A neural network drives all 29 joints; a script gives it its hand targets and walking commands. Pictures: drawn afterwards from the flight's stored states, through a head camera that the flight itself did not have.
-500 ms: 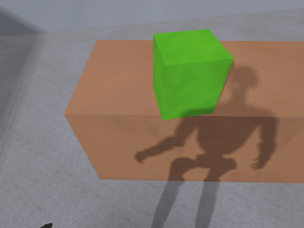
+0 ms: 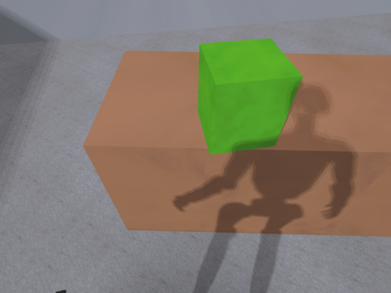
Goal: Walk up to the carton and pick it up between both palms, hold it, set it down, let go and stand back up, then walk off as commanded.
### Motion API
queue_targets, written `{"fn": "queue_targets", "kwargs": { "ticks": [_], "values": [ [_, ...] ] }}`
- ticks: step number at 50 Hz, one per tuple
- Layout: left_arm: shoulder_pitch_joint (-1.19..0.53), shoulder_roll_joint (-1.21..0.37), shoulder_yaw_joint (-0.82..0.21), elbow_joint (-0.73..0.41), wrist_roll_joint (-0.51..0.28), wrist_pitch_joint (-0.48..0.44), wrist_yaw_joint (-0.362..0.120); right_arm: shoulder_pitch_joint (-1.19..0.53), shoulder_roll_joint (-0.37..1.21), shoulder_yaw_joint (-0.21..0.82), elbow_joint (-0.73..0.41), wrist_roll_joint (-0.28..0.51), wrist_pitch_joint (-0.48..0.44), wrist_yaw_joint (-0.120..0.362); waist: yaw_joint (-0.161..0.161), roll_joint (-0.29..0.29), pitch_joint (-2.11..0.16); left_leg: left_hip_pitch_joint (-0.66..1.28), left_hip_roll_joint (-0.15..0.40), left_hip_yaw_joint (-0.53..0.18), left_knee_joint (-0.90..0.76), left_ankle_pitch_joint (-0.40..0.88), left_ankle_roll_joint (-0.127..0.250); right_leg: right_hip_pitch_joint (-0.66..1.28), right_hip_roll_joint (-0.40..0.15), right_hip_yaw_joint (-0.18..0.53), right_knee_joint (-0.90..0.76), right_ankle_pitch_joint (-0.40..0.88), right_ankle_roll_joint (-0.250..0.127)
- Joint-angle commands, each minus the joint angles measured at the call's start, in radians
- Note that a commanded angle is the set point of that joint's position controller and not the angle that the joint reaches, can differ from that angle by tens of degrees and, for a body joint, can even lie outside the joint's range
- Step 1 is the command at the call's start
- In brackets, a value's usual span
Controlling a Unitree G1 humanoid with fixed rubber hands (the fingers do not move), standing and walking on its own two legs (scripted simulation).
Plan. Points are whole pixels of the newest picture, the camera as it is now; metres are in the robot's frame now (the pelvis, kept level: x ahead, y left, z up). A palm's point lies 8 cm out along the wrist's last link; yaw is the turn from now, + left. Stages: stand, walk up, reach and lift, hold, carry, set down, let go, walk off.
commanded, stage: walk up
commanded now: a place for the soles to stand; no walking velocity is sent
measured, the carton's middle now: (239, 97) +0.65 -0.10 +0.04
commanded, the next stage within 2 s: none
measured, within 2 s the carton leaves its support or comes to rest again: neither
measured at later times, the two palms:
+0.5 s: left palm out of the picture +0.09 +0.31 -0.09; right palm out of the picture +0.06 -0.32 -0.11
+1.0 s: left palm out of the picture +0.09 +0.31 -0.09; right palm out of the picture +0.06 -0.31 -0.10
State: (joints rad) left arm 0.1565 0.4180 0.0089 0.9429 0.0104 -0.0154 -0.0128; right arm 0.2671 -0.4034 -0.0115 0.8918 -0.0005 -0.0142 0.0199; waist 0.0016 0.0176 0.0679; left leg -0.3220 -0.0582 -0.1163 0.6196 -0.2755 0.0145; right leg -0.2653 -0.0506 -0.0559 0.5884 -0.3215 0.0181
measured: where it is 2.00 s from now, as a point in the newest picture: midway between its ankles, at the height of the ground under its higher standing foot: outside the picture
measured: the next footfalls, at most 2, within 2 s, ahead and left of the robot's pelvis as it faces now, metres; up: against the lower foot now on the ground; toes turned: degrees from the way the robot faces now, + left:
none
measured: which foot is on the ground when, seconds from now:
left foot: down 0.00-1.00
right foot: down 0.00-1.00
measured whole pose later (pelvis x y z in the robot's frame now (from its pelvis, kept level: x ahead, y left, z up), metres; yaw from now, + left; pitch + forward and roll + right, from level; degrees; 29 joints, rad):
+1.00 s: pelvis +0.00 +0.00 +0.00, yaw +0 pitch -1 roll -1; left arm 0.15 0.41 0.01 0.94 0.01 -0.02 -0.01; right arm 0.26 -0.40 -0.02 0.89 0.00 -0.01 0.03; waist 0.00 0.03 0.06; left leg -0.30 -0.05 -0.12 0.57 -0.26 0.01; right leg -0.25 -0.04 -0.05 0.55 -0.32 0.02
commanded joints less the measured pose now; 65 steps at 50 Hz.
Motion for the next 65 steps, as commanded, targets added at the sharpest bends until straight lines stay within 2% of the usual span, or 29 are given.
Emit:
{"fn": "queue_targets", "kwargs": {
  "ticks": [1,5,7,9,10,11,13,15,20,22,24,27,29,30,32,35,37,39,40,42,44,46,47,50,52,55,57,61,65],
  "values": [
    [-0.021,0.171,0.063,-0.052,-0.008,-0.012,0.018,-0.026,-0.261,-0.078,-0.056,-0.036,-0.016,-0.015,0.023,0.123,-0.064,0.038,0.231,-0.405,-0.306,0.157,0.174,-0.003,0.051,0.056,0.034,-0.217,-0.044],
    [0.043,0.207,0.072,-0.029,0.002,-0.035,0.023,-0.103,-0.181,-0.052,-0.08,-0.009,-0.011,-0.015,0.054,0.016,-0.152,-0.036,0.125,-0.166,-0.136,0.324,0.057,0.238,-0.069,0.116,-0.143,0.103,-0.084],
    [0.036,0.265,0.085,-0.024,0.011,-0.036,0.027,-0.093,-0.156,-0.054,-0.079,-0.012,-0.003,-0.013,0.036,-0.048,-0.12,-0.056,0.025,-0.021,0.02,0.127,0.009,0.199,-0.232,0.236,-0.217,0.154,-0.176],
    [-0.056,0.28,0.088,-0.048,0.008,-0.033,0.024,-0.016,-0.173,-0.062,-0.062,-0.028,0.002,-0.013,-0.009,-0.131,-0.121,-0.021,0.037,0.039,0.057,-0.131,0.012,0.136,-0.31,0.247,-0.178,0.205,-0.227],
    [-0.084,0.27,0.086,-0.053,0.011,-0.03,0.026,0.009,-0.17,-0.063,-0.051,-0.027,0.001,-0.01,-0.021,-0.162,-0.096,-0.002,0.052,0.032,-0.017,-0.11,0.02,0.104,-0.287,0.211,-0.138,0.205,-0.208],
    [-0.087,0.241,0.08,-0.061,0.006,-0.026,0.025,0.028,-0.181,-0.073,-0.034,-0.03,-0.012,-0.013,-0.032,-0.093,-0.111,0.033,0.064,-0.004,-0.101,0.035,0.029,0.087,-0.227,0.154,-0.086,0.169,-0.151],
    [-0.066,0.174,0.064,-0.065,-0.005,-0.009,0.02,-0.026,-0.238,-0.082,-0.044,-0.038,-0.025,-0.009,0.007,0.11,-0.083,0.031,0.189,-0.303,-0.278,0.123,0.101,-0.004,-0.012,-0.008,0.06,-0.101,-0.046],
    [-0.029,0.167,0.066,-0.059,-0.009,-0.004,0.018,-0.007,-0.257,-0.081,-0.056,-0.032,-0.023,-0.01,0.015,0.09,-0.07,0.043,0.254,-0.445,-0.323,0.094,0.172,-0.028,0.053,0.046,0.047,-0.223,-0.037],
    [0.029,0.22,0.079,-0.015,0.005,-0.041,0.022,-0.093,-0.167,-0.046,-0.06,-0.003,-0.015,-0.01,0.052,0.013,-0.147,-0.077,0.103,-0.123,-0.126,0.277,0.028,0.265,-0.118,0.144,-0.168,0.137,-0.1],
    [0.005,0.278,0.099,-0.027,0.015,-0.039,0.022,-0.057,-0.16,-0.051,-0.062,-0.012,-0.003,-0.009,0.026,-0.116,-0.127,-0.069,0.021,0.005,0.046,0.0,0.007,0.208,-0.284,0.254,-0.236,0.171,-0.207],
    [-0.074,0.28,0.092,-0.067,0.009,-0.036,0.023,-0.017,-0.182,-0.067,-0.059,-0.023,0.003,-0.007,-0.003,-0.195,-0.094,-0.05,0.047,0.04,0.095,-0.203,0.011,0.122,-0.34,0.263,-0.216,0.242,-0.252],
    [-0.086,0.236,0.077,-0.06,0.008,-0.026,0.018,0.036,-0.204,-0.076,-0.027,-0.024,-0.015,-0.005,-0.042,-0.097,-0.117,0.086,0.063,-0.027,-0.139,0.065,0.042,0.032,-0.192,0.119,-0.087,0.171,-0.124],
    [-0.067,0.163,0.061,-0.073,-0.009,-0.008,0.019,-0.01,-0.27,-0.086,-0.035,-0.04,-0.023,-0.005,0.003,0.146,-0.086,0.087,0.218,-0.366,-0.309,0.149,0.112,-0.055,0.023,-0.002,0.089,-0.156,-0.037],
    [-0.039,0.169,0.064,-0.065,-0.011,0.001,0.022,0.008,-0.266,-0.086,-0.04,-0.036,-0.025,-0.004,0.004,0.124,-0.076,0.1,0.259,-0.441,-0.333,0.097,0.161,-0.07,0.056,0.056,0.098,-0.259,-0.038],
    [-0.019,0.166,0.062,-0.042,-0.014,-0.004,0.022,-0.025,-0.249,-0.089,-0.052,-0.031,-0.02,-0.011,0.002,0.14,-0.057,0.124,0.246,-0.416,-0.318,0.148,0.172,-0.085,0.054,0.074,0.066,-0.256,-0.046],
    [0.02,0.159,0.068,-0.005,-0.006,-0.032,0.026,-0.098,-0.203,-0.062,-0.068,-0.023,-0.01,-0.011,0.041,0.124,-0.095,0.045,0.176,-0.237,-0.228,0.424,0.097,0.145,0.032,0.046,-0.177,0.07,-0.041],
    [0.034,0.236,0.087,-0.005,0.012,-0.044,0.029,-0.101,-0.155,-0.052,-0.073,-0.004,0.0,-0.006,0.041,-0.054,-0.138,-0.067,0.089,-0.099,-0.1,0.244,0.031,0.261,-0.122,0.173,-0.233,0.117,-0.087],
    [-0.029,0.288,0.095,-0.026,0.015,-0.041,0.03,-0.079,-0.16,-0.059,-0.073,-0.02,0.01,-0.007,0.011,-0.112,-0.101,-0.044,0.016,0.042,0.078,-0.136,0.003,0.159,-0.318,0.29,-0.271,0.116,-0.222],
    [-0.058,0.273,0.086,-0.048,0.01,-0.043,0.031,-0.044,-0.163,-0.063,-0.06,-0.025,0.009,-0.01,-0.003,-0.108,-0.066,-0.065,0.044,0.038,0.097,-0.195,-0.003,0.129,-0.335,0.276,-0.239,0.205,-0.247],
    [-0.069,0.275,0.089,-0.052,0.01,-0.04,0.028,-0.02,-0.164,-0.071,-0.045,-0.027,0.0,-0.005,-0.026,-0.159,-0.065,-0.021,0.078,0.053,-0.039,-0.148,0.016,0.113,-0.314,0.226,-0.179,0.302,-0.209],
    [-0.059,0.216,0.075,-0.049,0.0,-0.03,0.022,0.003,-0.224,-0.078,-0.018,-0.031,-0.021,-0.011,-0.013,-0.027,-0.116,0.077,0.111,-0.094,-0.194,0.281,0.046,0.087,-0.147,0.071,-0.023,0.296,-0.09],
    [-0.028,0.174,0.059,-0.05,-0.019,-0.014,0.021,-0.048,-0.26,-0.081,-0.048,-0.032,-0.023,-0.006,0.022,0.077,-0.111,0.079,0.227,-0.301,-0.251,0.301,0.147,0.041,0.023,0.018,0.019,-0.11,-0.036],
    [-0.028,0.169,0.07,-0.055,-0.012,-0.014,0.022,-0.048,-0.24,-0.074,-0.058,-0.023,-0.018,-0.004,0.025,0.068,-0.099,0.043,0.235,-0.352,-0.271,0.221,0.159,0.065,0.035,0.034,0.0,-0.177,-0.041],
    [0.016,0.188,0.073,-0.022,-0.004,-0.033,0.02,-0.123,-0.203,-0.058,-0.061,-0.024,-0.011,-0.007,0.051,0.08,-0.104,-0.043,0.156,-0.203,-0.233,0.187,0.081,0.186,-0.037,0.068,-0.134,-0.024,-0.062],
    [0.029,0.234,0.091,-0.018,0.006,-0.037,0.019,-0.101,-0.187,-0.058,-0.061,-0.02,-0.008,-0.005,0.049,-0.003,-0.128,-0.058,0.091,-0.102,-0.137,0.237,0.035,0.231,-0.115,0.135,-0.177,0.079,-0.1],
    [-0.055,0.278,0.094,-0.042,0.014,-0.03,0.026,-0.043,-0.165,-0.059,-0.044,-0.015,0.001,-0.007,-0.001,-0.091,-0.089,-0.022,0.047,0.003,-0.019,0.028,0.017,0.148,-0.249,0.191,-0.183,0.136,-0.182],
    [-0.068,0.242,0.088,-0.047,0.009,-0.027,0.024,-0.021,-0.189,-0.073,-0.043,-0.021,-0.004,-0.007,-0.009,-0.078,-0.095,0.023,0.065,-0.032,-0.087,0.142,0.041,0.094,-0.193,0.146,-0.146,0.061,-0.138],
    [-0.041,0.169,0.067,-0.043,-0.002,-0.013,0.02,-0.066,-0.233,-0.076,-0.051,-0.032,-0.015,-0.005,0.018,0.128,-0.052,-0.031,0.209,-0.305,-0.322,0.034,0.136,0.062,0.028,0.022,-0.011,-0.17,-0.051],
    [0.017,0.215,0.076,-0.02,0.004,-0.04,0.018,-0.109,-0.198,-0.053,-0.055,-0.019,-0.01,-0.005,0.042,0.028,-0.109,-0.059,0.114,-0.153,-0.194,0.175,0.054,0.192,-0.08,0.112,-0.175,0.028,-0.076]
  ]
}}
